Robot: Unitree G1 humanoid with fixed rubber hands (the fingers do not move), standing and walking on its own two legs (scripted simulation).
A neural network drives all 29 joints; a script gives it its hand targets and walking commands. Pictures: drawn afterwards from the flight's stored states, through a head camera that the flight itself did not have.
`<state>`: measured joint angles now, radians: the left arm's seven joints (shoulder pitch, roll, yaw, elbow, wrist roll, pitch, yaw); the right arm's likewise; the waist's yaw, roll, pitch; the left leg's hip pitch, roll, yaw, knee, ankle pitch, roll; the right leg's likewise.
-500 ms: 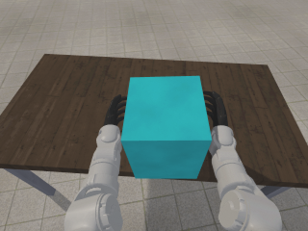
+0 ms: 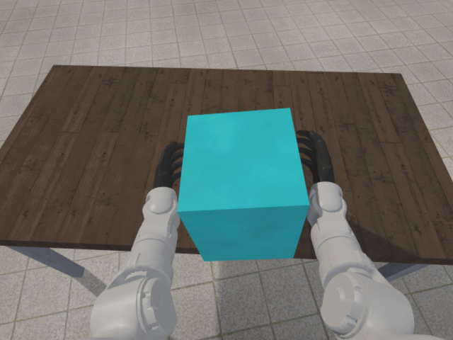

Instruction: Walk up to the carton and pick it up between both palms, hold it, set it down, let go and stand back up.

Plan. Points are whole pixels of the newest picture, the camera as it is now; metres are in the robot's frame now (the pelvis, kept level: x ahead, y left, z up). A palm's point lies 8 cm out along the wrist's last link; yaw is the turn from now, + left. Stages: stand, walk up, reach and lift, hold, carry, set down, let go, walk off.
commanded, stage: set down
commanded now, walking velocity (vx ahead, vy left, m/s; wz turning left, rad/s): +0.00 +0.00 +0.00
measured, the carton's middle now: (243, 190) +0.41 +0.00 -0.05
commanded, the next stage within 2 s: none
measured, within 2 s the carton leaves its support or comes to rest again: rests again in 1.10 s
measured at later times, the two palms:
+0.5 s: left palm (165, 189) +0.38 +0.15 +0.00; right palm (318, 181) +0.39 -0.14 +0.02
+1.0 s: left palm (166, 190) +0.38 +0.15 +0.00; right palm (319, 183) +0.39 -0.14 +0.02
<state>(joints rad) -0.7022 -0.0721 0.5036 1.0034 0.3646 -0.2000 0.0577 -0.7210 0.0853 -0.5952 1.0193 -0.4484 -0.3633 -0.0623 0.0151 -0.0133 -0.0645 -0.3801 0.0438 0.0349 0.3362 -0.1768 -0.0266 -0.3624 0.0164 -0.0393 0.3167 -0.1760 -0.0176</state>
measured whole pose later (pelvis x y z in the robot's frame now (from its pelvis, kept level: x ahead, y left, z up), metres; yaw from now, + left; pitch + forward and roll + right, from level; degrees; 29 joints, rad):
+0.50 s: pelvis -0.01 +0.00 +0.00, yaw +0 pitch +16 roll +0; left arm -0.73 -0.06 0.55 1.09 0.40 -0.30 0.07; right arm -0.75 0.09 -0.66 1.06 -0.52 -0.43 -0.07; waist 0.01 -0.01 -0.08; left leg -0.46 0.04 0.03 0.34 -0.16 -0.02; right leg -0.44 0.01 -0.04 0.33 -0.16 -0.02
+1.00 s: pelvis -0.01 +0.00 +0.00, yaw +0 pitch +15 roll +0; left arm -0.71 -0.09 0.59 1.03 0.45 -0.30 0.05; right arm -0.73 0.10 -0.69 1.02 -0.54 -0.44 -0.04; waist 0.01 -0.02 -0.06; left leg -0.45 0.04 0.03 0.34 -0.16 -0.02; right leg -0.43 0.01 -0.04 0.33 -0.16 -0.02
